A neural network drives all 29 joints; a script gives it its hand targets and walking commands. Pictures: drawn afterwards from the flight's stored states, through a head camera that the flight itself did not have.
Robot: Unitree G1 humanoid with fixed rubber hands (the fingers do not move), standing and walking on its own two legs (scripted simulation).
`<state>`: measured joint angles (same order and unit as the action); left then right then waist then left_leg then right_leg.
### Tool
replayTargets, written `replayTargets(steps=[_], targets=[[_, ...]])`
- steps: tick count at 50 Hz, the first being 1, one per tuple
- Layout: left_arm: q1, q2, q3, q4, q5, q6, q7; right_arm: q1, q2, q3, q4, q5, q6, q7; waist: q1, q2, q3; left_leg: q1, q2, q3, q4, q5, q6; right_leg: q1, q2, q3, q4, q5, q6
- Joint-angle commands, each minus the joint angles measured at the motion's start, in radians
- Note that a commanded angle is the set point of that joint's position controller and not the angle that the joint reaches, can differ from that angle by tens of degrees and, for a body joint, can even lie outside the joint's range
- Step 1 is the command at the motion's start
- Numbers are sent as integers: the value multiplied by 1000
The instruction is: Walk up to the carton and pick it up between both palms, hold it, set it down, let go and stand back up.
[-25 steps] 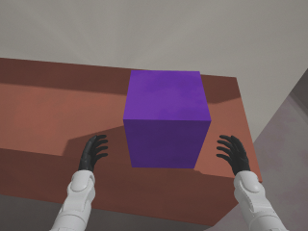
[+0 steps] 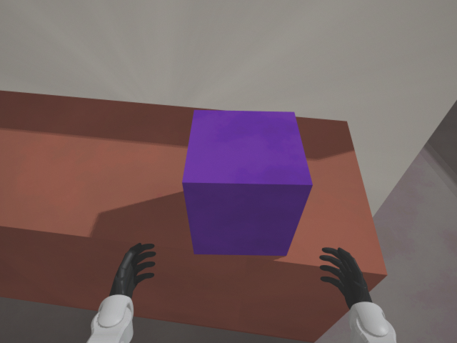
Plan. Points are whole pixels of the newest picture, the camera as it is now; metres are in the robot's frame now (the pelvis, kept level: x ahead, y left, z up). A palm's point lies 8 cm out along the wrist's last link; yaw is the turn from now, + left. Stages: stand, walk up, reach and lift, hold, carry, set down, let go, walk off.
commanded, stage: set down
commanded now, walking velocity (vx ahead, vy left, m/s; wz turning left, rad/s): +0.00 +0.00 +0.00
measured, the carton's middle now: (242, 185) +0.44 +0.01 +0.01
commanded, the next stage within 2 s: let go in 0.52 s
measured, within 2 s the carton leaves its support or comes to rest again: neither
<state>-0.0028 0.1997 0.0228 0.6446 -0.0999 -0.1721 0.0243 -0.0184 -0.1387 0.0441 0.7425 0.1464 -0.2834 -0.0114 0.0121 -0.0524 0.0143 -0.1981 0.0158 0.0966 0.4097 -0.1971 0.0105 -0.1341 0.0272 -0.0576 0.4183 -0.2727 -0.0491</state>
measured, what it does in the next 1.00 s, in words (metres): stands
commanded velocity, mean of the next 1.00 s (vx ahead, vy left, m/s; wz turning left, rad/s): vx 0.00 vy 0.00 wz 0.00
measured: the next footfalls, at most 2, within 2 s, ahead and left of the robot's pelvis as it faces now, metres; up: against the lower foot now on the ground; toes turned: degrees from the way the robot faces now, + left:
none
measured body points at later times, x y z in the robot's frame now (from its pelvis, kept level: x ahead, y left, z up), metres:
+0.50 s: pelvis +0.01 +0.00 +0.00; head +0.01 +0.01 +0.45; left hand +0.19 +0.23 -0.07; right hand +0.20 -0.21 -0.07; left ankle +0.01 +0.11 -0.74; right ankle -0.03 -0.08 -0.74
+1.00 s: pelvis +0.00 +0.00 +0.00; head +0.01 +0.02 +0.45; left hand +0.17 +0.23 -0.10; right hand +0.16 -0.22 -0.09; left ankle +0.01 +0.11 -0.74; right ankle -0.03 -0.08 -0.74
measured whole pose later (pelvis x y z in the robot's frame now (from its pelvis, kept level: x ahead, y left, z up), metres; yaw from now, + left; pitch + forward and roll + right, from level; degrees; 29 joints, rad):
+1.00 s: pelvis +0.00 +0.00 +0.00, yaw -1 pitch -2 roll +0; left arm 0.19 0.20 0.01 0.53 0.00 0.11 0.02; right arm 0.18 -0.16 -0.01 0.73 0.00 -0.20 0.03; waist 0.01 -0.04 0.07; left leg -0.15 0.02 0.11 0.38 -0.19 0.01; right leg -0.09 0.03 -0.05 0.38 -0.25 -0.05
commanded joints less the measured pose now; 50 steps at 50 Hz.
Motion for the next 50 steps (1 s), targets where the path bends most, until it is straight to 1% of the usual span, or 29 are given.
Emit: replayTargets(steps=[1,3,5,6,7,9,12,14,15,18,19,23,24,25,28,29,31,32,34,35,37,38,39,40,42,43,44,45,50], targets=[[-97,108,48,-198,19,-8,1,-113,-106,-19,-190,-18,-45,-2,17,58,-204,194,4,-73,-29,283,-13,-13,-60,108,-84,315,45],[-93,111,46,-238,31,9,1,-67,-113,-42,-157,-29,-45,-4,4,84,-170,226,3,-75,-27,298,-23,-58,-54,101,-91,334,40],[-44,102,42,-215,42,36,3,-35,-104,-41,-129,-30,-34,6,6,100,-156,274,9,-76,-29,306,-33,-91,-43,81,-110,273,21],[-38,101,29,-221,37,45,0,-41,-113,-47,-152,-34,-31,4,6,79,-149,282,10,-79,-24,322,-30,-92,-47,86,-120,280,24],[4,87,22,-224,49,59,-3,-11,-119,-49,-129,-51,-26,7,2,77,-141,296,9,-74,-23,346,-34,-93,-37,76,-122,305,20],[8,102,30,-284,43,72,2,-2,-125,-47,-190,-42,-24,14,14,86,-161,289,15,-74,-21,370,-33,-76,-34,69,-117,307,24],[1,113,31,-297,44,90,4,8,-121,-55,-203,-54,-11,10,13,69,-117,269,5,-65,-28,317,-24,-97,-46,80,-130,292,32],[42,113,26,-227,34,115,-15,28,-108,-45,-180,-84,8,6,-2,17,-93,244,4,-67,-47,254,-7,-85,-61,98,-140,296,48],[2,145,33,-291,17,113,-11,-1,-126,-66,-243,-78,10,7,10,32,-121,233,3,-64,-48,247,-8,-73,-59,82,-131,287,47],[18,148,29,-313,28,120,0,23,-110,-67,-246,-77,25,12,11,44,-147,224,6,-58,-36,280,-6,-55,-57,92,-118,318,48],[69,135,27,-255,34,129,-7,58,-100,-46,-198,-82,28,14,7,31,-124,228,4,-55,-36,270,-6,-54,-58,86,-123,315,45],[87,132,34,-242,60,162,-24,94,-122,-57,-147,-96,51,8,5,59,-104,267,5,-62,-45,300,-17,-81,-59,90,-145,319,52],[61,149,42,-303,53,156,-17,71,-125,-63,-210,-83,41,8,0,69,-157,266,6,-63,-39,309,-19,-73,-54,76,-138,322,53],[74,150,44,-284,56,159,-13,70,-126,-68,-200,-85,38,8,13,57,-127,240,6,-59,-44,301,-15,-58,-53,84,-140,319,56],[122,132,44,-218,77,196,-28,111,-132,-56,-139,-96,59,4,4,43,-62,258,2,-64,-52,304,-9,-82,-62,85,-146,361,57],[99,134,45,-283,63,185,-25,98,-132,-62,-195,-91,50,6,6,46,-93,262,3,-58,-44,311,-16,-71,-57,75,-139,356,56],[129,119,37,-212,87,207,-30,121,-129,-62,-119,-110,58,11,-3,53,-93,294,5,-61,-45,308,-17,-97,-48,67,-151,319,53],[86,112,27,-275,76,202,-22,98,-139,-70,-162,-98,53,16,-3,81,-90,300,4,-64,-43,300,-29,-133,-41,58,-156,263,43],[99,99,22,-244,104,224,-9,99,-143,-83,-101,-110,66,26,-2,106,-55,305,18,-63,-52,276,-26,-166,-36,49,-168,189,30],[119,114,27,-237,112,234,-12,114,-142,-81,-114,-119,69,26,-2,71,-45,288,13,-59,-45,276,-23,-151,-43,57,-170,210,38],[112,114,36,-222,106,247,-13,112,-135,-76,-117,-123,77,33,6,72,-35,279,17,-52,-60,218,-15,-151,-44,59,-173,159,37],[103,118,30,-238,102,243,-10,119,-140,-88,-137,-127,74,28,-5,57,-70,253,14,-49,-51,218,-13,-120,-45,63,-164,191,37],[80,135,42,-310,92,223,2,95,-138,-84,-201,-115,62,31,22,52,-111,236,8,-45,-41,233,-10,-108,-50,68,-145,212,39],[103,109,17,-260,107,238,5,110,-145,-92,-137,-131,66,34,-8,65,-66,254,13,-52,-45,213,-10,-144,-50,63,-146,197,34],[127,98,25,-247,121,244,8,130,-156,-98,-112,-139,65,43,-9,85,-93,292,12,-43,-39,254,-17,-131,-39,57,-149,224,27],[123,106,20,-268,120,243,8,123,-158,-84,-135,-128,58,47,5,86,-81,289,13,-51,-30,263,-18,-140,-39,51,-144,229,28],[132,105,23,-232,104,249,4,115,-150,-85,-149,-135,56,44,-5,41,-69,275,7,-46,-39,232,-9,-146,-50,64,-154,238,40],[121,115,24,-245,109,247,0,123,-151,-83,-130,-137,56,42,9,27,-75,257,7,-50,-38,228,-2,-135,-52,72,-145,256,40],[111,127,22,-246,106,247,-4,133,-161,-92,-116,-142,49,34,-10,40,-88,241,5,-38,-32,177,-2,-117,-53,73,-133,253,47]])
